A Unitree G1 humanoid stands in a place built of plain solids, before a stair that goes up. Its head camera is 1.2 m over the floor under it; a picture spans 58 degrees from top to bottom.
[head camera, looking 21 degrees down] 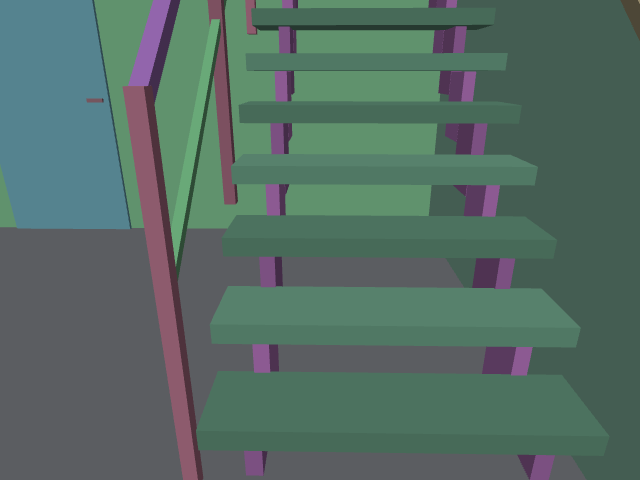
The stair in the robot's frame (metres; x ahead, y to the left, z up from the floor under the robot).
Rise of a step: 0.22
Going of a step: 0.24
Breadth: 1.21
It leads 1 degrees to the right of straight ahead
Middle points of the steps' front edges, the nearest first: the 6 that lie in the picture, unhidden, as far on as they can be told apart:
0.98 -0.24 0.22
1.22 -0.24 0.43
1.46 -0.24 0.65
1.70 -0.25 0.86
1.94 -0.25 1.08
2.18 -0.26 1.29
